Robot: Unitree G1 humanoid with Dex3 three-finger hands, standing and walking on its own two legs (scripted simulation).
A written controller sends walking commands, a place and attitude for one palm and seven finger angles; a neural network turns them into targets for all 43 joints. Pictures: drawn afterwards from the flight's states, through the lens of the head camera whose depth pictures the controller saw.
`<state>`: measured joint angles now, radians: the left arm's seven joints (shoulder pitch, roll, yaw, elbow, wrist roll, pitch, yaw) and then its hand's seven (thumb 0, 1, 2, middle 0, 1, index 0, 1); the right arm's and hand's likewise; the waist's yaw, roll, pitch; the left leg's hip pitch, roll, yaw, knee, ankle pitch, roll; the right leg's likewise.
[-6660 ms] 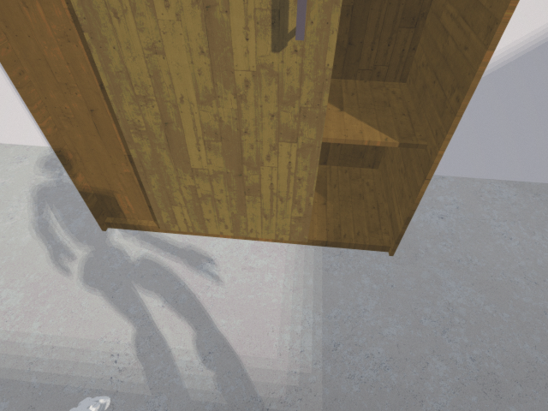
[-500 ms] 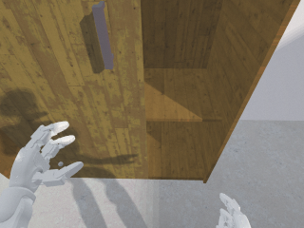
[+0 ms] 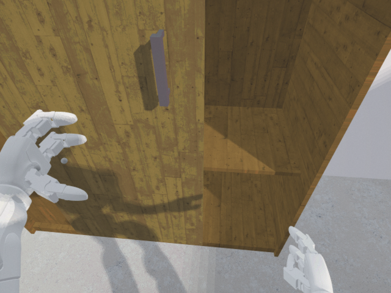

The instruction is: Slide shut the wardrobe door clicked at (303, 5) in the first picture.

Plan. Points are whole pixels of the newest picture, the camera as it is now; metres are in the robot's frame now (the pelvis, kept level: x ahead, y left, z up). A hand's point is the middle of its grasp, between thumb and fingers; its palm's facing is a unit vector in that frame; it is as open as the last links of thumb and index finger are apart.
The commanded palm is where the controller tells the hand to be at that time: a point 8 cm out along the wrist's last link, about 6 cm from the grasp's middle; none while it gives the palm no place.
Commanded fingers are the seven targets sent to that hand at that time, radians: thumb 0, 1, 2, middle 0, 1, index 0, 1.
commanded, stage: raise the hand with hooked fingers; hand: left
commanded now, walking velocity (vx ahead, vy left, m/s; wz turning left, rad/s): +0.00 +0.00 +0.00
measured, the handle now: (162, 69) +0.51 +0.15 +0.24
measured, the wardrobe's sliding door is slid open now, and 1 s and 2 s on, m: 0.37 0.37 0.37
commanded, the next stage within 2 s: move the hooked fingers beside the handle in 0.80 s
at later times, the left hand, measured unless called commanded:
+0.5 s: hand (54, 119) +0.29 +0.27 +0.26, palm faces +0.09 -0.99 -0.12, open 14.0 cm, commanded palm +0.24 +0.31 +0.27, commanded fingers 0.00 -0.50 0.30 -0.30 -1.20 -0.30 -1.20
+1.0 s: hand (58, 121) +0.28 +0.26 +0.26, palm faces +0.12 -0.99 -0.11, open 14.0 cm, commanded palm +0.25 +0.30 +0.26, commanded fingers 0.00 -0.50 0.30 -0.30 -1.20 -0.30 -1.20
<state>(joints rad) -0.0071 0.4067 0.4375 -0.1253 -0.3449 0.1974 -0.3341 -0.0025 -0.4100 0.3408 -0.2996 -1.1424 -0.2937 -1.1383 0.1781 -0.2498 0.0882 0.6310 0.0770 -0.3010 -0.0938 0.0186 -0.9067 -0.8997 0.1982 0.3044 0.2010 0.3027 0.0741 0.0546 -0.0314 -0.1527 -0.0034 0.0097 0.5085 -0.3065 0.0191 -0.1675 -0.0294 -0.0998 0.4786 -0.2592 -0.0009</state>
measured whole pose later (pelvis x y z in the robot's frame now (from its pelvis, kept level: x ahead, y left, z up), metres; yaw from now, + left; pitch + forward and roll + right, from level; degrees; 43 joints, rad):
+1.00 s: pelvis +0.00 -0.02 +0.00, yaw +0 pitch -3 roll +0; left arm -0.26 0.53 0.53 0.02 -0.34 0.40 -0.40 -0.01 -0.51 0.30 -0.31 -1.20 -0.30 -1.20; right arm 0.16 -0.28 0.09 0.65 0.10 -0.22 -0.09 0.02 -0.91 -0.90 0.20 0.30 0.20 0.30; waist 0.06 0.09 -0.04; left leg -0.14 0.01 0.00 0.47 -0.29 0.00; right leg -0.16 -0.01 -0.11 0.47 -0.26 -0.02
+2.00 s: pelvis +0.00 -0.01 +0.00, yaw -1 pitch -1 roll +0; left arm -0.59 0.43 0.36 0.33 -0.23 0.33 -0.24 -0.01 -0.50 0.30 -0.31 -1.20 -0.30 -1.20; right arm 0.19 -0.27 0.08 0.66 0.09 -0.16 -0.09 0.02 -0.91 -0.90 0.20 0.30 0.20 0.30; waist 0.02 0.06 -0.03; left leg -0.15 0.00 0.02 0.43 -0.26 0.01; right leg -0.18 -0.03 -0.08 0.43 -0.23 -0.01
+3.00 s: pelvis +0.00 +0.00 +0.01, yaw -2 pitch +1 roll +0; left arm -0.77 0.40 0.32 0.58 -0.18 0.22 -0.17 -0.01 -0.51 0.30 -0.30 -1.20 -0.30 -1.20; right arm 0.25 -0.28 0.05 0.70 0.08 -0.16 -0.09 0.02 -0.91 -0.90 0.20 0.30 0.20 0.30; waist -0.01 0.05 -0.04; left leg -0.17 0.00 0.04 0.42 -0.26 0.02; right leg -0.21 -0.02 -0.07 0.40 -0.21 -0.01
